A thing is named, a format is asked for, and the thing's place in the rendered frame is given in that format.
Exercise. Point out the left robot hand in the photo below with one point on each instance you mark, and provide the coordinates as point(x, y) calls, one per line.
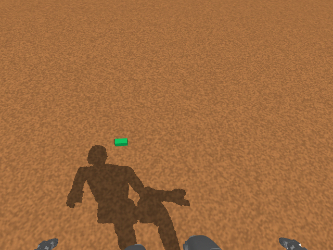
point(47, 245)

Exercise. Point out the right robot hand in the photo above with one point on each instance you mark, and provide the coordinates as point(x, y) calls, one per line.
point(290, 244)

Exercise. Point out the small box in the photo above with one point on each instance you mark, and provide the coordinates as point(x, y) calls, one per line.
point(121, 142)

